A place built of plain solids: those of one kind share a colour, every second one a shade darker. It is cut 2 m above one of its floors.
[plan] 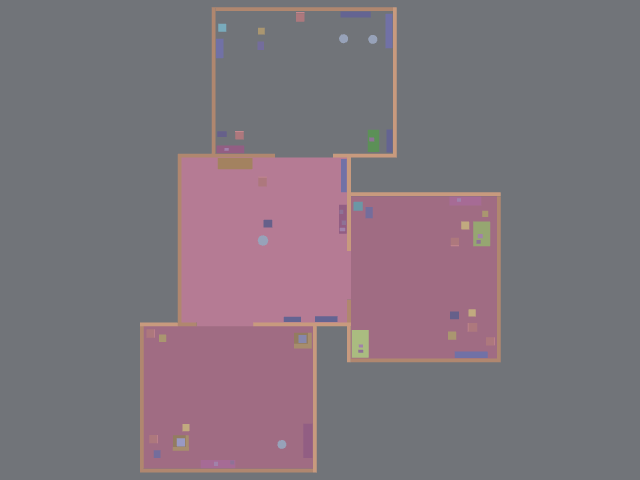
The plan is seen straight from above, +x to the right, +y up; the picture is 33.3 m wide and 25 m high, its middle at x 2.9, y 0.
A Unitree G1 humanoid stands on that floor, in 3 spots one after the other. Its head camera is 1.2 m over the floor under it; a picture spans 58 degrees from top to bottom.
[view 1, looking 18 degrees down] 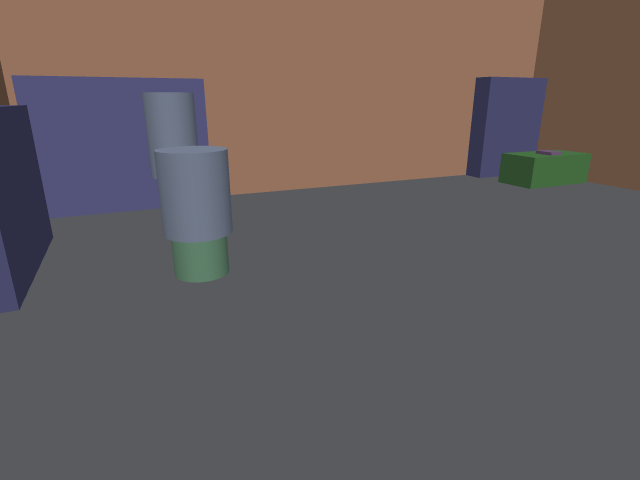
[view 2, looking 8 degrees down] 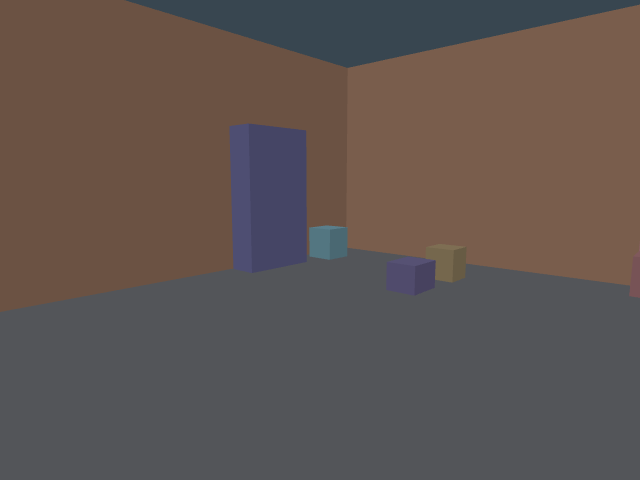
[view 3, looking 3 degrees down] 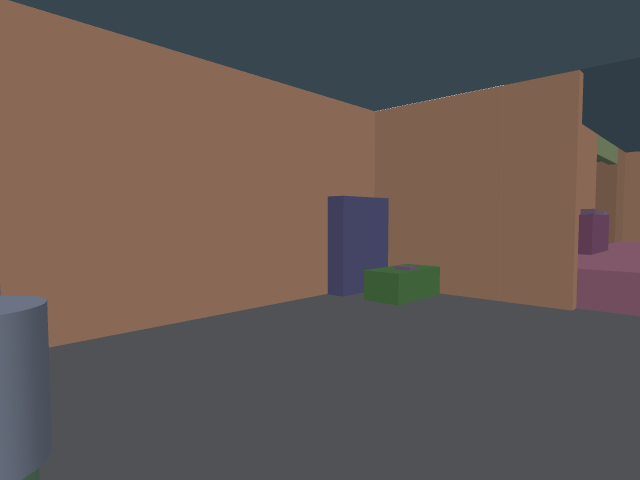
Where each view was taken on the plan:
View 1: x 1.10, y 10.90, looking -24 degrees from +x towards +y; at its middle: ground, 3.88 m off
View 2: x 2.19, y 5.99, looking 132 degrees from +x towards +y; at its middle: pouf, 6.60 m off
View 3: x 2.19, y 10.75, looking -47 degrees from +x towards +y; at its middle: wall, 6.63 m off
